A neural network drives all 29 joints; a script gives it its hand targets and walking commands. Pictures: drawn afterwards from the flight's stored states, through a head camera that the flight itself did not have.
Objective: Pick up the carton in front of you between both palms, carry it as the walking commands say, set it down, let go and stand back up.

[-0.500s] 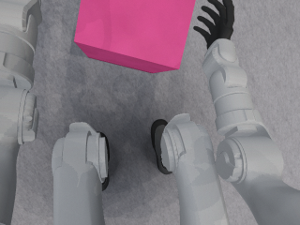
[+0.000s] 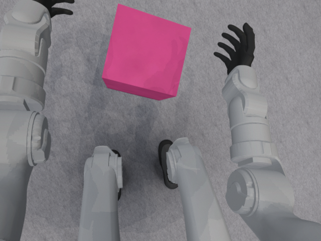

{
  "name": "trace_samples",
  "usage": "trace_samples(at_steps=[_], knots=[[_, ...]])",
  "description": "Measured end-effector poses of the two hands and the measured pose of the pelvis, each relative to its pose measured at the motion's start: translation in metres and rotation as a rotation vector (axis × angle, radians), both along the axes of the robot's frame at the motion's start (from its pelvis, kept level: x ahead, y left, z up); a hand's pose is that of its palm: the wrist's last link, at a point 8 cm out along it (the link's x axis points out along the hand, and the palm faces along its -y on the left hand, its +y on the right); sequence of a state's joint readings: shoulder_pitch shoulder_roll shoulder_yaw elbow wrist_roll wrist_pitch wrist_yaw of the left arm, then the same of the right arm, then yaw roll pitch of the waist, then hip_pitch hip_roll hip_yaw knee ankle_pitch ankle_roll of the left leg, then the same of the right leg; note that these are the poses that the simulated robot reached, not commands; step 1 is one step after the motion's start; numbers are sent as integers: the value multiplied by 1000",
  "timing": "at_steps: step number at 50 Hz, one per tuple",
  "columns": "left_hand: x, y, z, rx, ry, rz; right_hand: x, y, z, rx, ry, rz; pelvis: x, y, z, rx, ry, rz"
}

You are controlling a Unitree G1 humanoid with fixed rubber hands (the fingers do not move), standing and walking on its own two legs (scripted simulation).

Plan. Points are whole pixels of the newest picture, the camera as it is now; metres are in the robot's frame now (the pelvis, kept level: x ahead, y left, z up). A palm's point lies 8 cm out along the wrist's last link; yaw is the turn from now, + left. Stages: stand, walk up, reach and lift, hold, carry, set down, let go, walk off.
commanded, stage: set down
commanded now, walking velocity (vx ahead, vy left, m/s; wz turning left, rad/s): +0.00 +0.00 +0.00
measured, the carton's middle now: (143, 62) +0.54 -0.01 -0.39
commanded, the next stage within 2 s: let go in 0.38 s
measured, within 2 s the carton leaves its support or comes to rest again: neither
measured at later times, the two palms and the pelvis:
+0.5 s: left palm out of the picture +0.56 +0.21 +0.03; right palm (293, 46) +0.47 -0.18 +0.04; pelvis +0.03 +0.00 +0.13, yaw +3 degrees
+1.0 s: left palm out of the picture +0.38 +0.22 +0.13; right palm out of the picture +0.34 -0.24 +0.17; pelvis +0.10 -0.02 +0.24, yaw +6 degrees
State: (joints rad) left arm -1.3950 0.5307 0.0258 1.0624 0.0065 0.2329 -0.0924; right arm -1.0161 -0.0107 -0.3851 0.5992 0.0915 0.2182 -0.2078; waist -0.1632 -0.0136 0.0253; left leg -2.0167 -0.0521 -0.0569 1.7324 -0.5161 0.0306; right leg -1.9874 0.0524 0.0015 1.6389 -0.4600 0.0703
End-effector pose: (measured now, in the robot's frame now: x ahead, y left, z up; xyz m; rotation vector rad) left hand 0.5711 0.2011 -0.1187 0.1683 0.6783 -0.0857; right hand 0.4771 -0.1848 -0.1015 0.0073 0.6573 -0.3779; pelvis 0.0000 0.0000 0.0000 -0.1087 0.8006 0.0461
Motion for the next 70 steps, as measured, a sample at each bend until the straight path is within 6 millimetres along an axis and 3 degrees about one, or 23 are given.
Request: trace_samples(at_steps=[11, 24, 28, 34, 41, 48, 57, 64, 70], knots=[[3, 3, 74, -17, 3, 6, 4, 2, 72, -3, -6, 17, 12, 3, 64, 10, 7, 9], [-6, 8, 144, -7, 6, 19, -3, 7, 137, -13, 4, 59, 26, 4, 129, 28, -12, 22], [-28, 14, 155, 5, 17, 65, -19, 10, 150, -23, 32, 127, 35, 4, 149, 40, -31, 25], [-85, 22, 173, 45, 33, 174, -53, 8, 172, -33, 103, 288, 50, -1, 179, 63, -100, 37], [-149, 23, 204, 56, 53, 253, -85, -22, 218, -77, 149, 407, 70, -10, 208, 88, -231, 46], [-181, 18, 238, 56, 54, 232, -123, -47, 259, -78, 170, 414, 96, -18, 232, 110, -387, 35], [-210, 15, 274, 50, 50, 218, -159, -54, 294, -58, 159, 375, 126, -21, 253, 120, -550, 19], [-248, 23, 296, 48, 82, 210, -172, -55, 303, -50, 165, 374, 139, -17, 263, 123, -679, 14], [-276, 28, 308, 44, 94, 215, -165, -51, 305, -60, 152, 397, 141, -14, 265, 129, -753, 21]])
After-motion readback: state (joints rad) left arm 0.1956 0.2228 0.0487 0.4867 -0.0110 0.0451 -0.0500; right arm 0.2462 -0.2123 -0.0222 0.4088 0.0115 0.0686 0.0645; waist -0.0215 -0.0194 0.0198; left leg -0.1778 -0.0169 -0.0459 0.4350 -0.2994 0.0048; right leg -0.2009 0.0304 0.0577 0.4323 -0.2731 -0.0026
